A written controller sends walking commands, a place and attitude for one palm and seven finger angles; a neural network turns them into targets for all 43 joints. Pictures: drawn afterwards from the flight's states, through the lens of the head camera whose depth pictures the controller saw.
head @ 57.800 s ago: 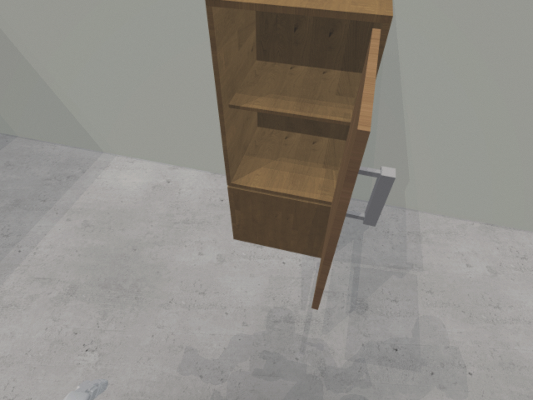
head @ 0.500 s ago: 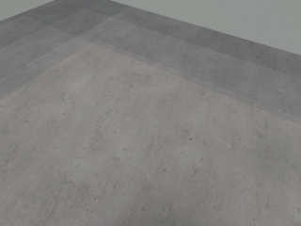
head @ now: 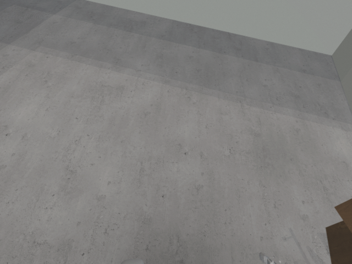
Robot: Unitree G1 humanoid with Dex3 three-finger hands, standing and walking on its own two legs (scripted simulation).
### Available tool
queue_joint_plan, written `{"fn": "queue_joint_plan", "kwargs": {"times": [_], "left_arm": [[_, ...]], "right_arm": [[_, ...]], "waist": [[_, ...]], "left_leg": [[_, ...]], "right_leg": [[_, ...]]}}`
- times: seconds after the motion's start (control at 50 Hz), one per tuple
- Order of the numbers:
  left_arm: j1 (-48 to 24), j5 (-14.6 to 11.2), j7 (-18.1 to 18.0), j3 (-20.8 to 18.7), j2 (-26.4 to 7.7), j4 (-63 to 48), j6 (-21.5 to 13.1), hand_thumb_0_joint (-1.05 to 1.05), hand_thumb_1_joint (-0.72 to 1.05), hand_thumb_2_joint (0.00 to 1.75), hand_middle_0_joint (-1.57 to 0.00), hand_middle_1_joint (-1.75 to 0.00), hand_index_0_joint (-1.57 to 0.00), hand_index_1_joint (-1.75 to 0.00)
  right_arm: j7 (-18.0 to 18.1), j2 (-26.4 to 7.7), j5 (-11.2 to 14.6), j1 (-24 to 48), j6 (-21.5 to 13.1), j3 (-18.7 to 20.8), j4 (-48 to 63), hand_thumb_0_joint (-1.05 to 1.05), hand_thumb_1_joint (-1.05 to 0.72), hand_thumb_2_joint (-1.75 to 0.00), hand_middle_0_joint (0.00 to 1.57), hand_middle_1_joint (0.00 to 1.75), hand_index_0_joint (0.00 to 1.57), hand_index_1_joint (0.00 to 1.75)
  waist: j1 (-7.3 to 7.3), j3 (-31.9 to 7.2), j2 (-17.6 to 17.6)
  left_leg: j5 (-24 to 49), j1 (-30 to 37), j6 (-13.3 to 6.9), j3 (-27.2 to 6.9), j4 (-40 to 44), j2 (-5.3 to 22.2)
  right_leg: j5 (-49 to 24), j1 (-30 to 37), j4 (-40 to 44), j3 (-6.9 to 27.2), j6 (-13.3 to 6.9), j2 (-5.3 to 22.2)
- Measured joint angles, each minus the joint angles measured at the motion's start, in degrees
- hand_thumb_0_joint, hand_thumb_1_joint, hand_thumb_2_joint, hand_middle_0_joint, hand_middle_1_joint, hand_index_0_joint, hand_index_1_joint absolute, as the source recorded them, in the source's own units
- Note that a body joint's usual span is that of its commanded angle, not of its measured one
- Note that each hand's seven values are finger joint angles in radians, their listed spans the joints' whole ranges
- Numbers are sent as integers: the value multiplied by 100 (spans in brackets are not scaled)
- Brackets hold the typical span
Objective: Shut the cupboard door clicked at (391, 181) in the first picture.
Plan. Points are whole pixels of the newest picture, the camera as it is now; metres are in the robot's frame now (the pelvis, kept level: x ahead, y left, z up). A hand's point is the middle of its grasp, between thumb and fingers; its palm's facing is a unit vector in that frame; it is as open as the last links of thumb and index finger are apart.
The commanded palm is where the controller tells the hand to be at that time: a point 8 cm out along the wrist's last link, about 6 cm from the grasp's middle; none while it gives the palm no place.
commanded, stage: turn to face it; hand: left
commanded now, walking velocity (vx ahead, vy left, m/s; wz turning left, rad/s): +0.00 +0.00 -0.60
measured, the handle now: out of the picture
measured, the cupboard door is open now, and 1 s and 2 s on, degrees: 29 29 29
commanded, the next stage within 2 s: none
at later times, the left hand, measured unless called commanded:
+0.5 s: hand (121, 263) +0.14 +0.14 -0.14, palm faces -0.27 -0.92 -0.27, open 7.4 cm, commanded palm none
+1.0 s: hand (124, 231) +0.21 +0.15 -0.16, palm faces -0.50 -0.84 -0.21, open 7.4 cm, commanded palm none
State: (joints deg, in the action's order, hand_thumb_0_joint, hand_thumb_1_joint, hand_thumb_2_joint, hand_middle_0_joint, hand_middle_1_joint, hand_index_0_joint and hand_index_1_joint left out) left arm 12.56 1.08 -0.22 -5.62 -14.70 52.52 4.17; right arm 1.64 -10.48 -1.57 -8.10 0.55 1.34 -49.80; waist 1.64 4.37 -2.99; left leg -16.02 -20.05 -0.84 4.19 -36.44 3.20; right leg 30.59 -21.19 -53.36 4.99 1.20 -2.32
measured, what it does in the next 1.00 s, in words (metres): steps on the spot, turning right: right foot, then left foot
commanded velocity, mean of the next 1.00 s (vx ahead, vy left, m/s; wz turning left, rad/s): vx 0.00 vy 0.00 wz -0.60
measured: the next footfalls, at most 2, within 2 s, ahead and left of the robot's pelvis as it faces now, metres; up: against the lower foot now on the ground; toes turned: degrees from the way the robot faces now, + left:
right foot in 0.36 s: -0.01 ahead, -0.14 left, +0.00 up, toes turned -18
left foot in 0.78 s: +0.10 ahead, +0.07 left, +0.00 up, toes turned -24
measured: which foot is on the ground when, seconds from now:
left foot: down 0.00-0.36, up 0.38-0.76, down 0.78-1.00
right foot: up 0.00-0.34, down 0.36-0.78, up 0.80-1.00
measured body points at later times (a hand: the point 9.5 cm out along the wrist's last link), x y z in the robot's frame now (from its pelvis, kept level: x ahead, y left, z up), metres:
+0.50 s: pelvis -0.01 -0.03 +0.01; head +0.03 -0.06 +0.45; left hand +0.15 +0.18 -0.12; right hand -0.04 -0.31 -0.15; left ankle +0.02 +0.10 -0.65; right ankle -0.05 -0.13 -0.73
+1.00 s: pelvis +0.02 +0.00 +0.02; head +0.08 +0.00 +0.46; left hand +0.24 +0.19 -0.14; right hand -0.03 -0.25 -0.11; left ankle +0.07 +0.09 -0.73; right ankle -0.09 -0.10 -0.63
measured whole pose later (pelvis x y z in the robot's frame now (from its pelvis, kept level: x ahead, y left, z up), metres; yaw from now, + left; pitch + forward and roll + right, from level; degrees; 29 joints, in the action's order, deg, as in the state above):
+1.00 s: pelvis +0.02 +0.00 +0.02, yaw -35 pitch +1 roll -3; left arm 10.4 1.3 1.9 -6.2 -16.1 50.9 4.8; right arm 1.9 -10.3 -1.9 -10.4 0.9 0.6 -49.0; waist 1.4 4.8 -1.4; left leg -16.4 -13.8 -1.3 8.7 -28.9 5.8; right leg 25.0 -28.2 -64.7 -0.6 3.5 0.6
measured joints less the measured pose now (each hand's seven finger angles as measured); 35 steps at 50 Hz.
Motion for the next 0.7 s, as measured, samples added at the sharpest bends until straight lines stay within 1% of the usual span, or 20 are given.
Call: {"fn": "queue_joint_plan", "kwargs": {"times": [0.04,0.06,0.1,0.14,0.22,0.3,0.34,0.36,0.38,0.4,0.42,0.46,0.5,0.54,0.58,0.64,0.7], "left_arm": [[-84,29,63,-37,-80,-32,35,1,91,90,-20,-30,-20,-29],[-131,34,98,-56,-110,-68,49,1,91,90,-20,-30,-20,-29],[-205,36,153,-83,-148,-160,64,1,91,90,-20,-30,-20,-29],[-250,38,191,-94,-156,-244,71,1,91,90,-20,-30,-20,-29],[-310,44,228,-74,-113,-325,87,1,91,90,-20,-30,-20,-29],[-369,40,238,-1,-16,-357,60,1,91,90,-20,-30,-20,-29],[-370,34,242,48,30,-393,7,1,91,90,-20,-30,-20,-29],[-329,40,244,79,14,-442,-47,1,91,90,-20,-30,-20,-29],[-340,57,210,94,66,-417,-118,1,91,90,-20,-30,-20,-29],[-353,53,173,133,139,-386,-158,1,91,90,-20,-30,-20,-29],[-341,43,149,180,208,-377,-170,1,91,90,-20,-30,-20,-29],[-261,35,93,224,304,-360,-191,1,91,90,-20,-30,-20,-29],[-182,14,49,244,343,-326,-203,1,91,90,-20,-30,-20,-29],[-125,6,32,255,358,-276,-212,1,90,90,-20,-30,-20,-29],[-81,7,30,265,367,-232,-220,1,90,90,-20,-30,-20,-30],[-31,27,34,257,372,-187,-225,1,90,90,-21,-30,-20,-30],[9,46,38,225,339,-159,-205,1,90,90,-21,-30,-20,-30]], "right_arm": [[3,44,-31,-66,-5,-60,67,1,-91,-90,20,30,20,30],[5,56,-43,-103,5,-77,85,1,-91,-90,20,30,20,30],[2,56,-51,-166,36,-92,80,1,-91,-90,20,30,20,30],[-2,31,-45,-225,60,-75,46,1,-91,-90,20,30,20,30],[-25,-65,-45,-345,74,6,-45,1,-90,-90,20,30,20,30],[-69,-221,-47,-464,102,105,-148,1,-90,-90,20,30,20,30],[-90,-312,-29,-544,134,155,-192,1,-90,-90,20,30,20,30],[-100,-342,-8,-615,158,179,-195,1,-90,-90,20,30,20,30],[-103,-406,7,-609,206,215,-236,1,-91,-90,20,30,20,30],[-91,-477,15,-573,280,241,-281,1,-91,-90,20,30,20,30],[-81,-531,21,-549,347,267,-302,1,-91,-90,20,30,20,30],[-60,-565,21,-487,402,285,-333,1,-91,-90,20,30,20,30],[-62,-533,21,-414,387,273,-309,1,-91,-90,20,30,20,30],[-73,-478,27,-358,346,253,-252,1,-91,-90,20,30,20,30],[-73,-422,33,-311,322,237,-199,1,-91,-90,20,30,20,30],[-61,-345,48,-220,309,216,-146,1,-91,-90,20,30,20,30],[-43,-262,77,-98,285,186,-86,1,-91,-90,20,30,20,30]], "waist": [[-29,1,36],[-40,6,60],[-41,7,110],[-49,0,171],[-122,-4,297],[-230,8,432],[-255,-12,483],[-250,-70,431],[-230,-73,491],[-233,-38,577],[-243,-7,640],[-238,11,641],[-232,32,558],[-239,36,467],[-230,18,399],[-168,-14,318],[-72,-49,219]], "left_leg": [[47,125,-41,109,175,99],[107,188,-35,155,294,141],[226,287,-31,269,517,215],[301,350,-32,397,667,285],[329,404,1,669,756,422],[200,345,99,919,531,597],[54,247,186,1027,247,702],[-67,145,238,1098,11,718],[-530,-49,320,970,-422,734],[-951,-275,353,656,-973,653],[-1138,-484,367,378,-1506,534],[-1098,-820,420,64,-2310,316],[-822,-1026,495,-79,-2692,201],[-606,-1108,553,-173,-2717,147],[-533,-1095,592,-248,-2548,112],[-633,-919,609,-316,-2065,45],[-777,-612,575,-332,-1363,-62]], "right_leg": [[-33,-322,-864,-262,48,45],[-129,-429,-1109,-364,75,88],[-338,-558,-1281,-500,125,186],[-476,-582,-1145,-592,161,284],[-549,-384,-345,-715,168,428],[-583,24,671,-854,83,429],[-994,356,1396,-942,8,387],[-1189,564,1880,-908,-81,413],[-1067,514,1866,-868,-157,359],[-998,447,1740,-839,-214,295],[-997,443,1720,-812,-250,251],[-1138,494,1901,-699,-273,203],[-1319,575,2160,-562,-287,159],[-1441,640,2365,-453,-308,114],[-1503,671,2478,-362,-313,65],[-1513,671,2505,-218,-296,-3],[-1465,598,2406,-34,-240,-54]]}}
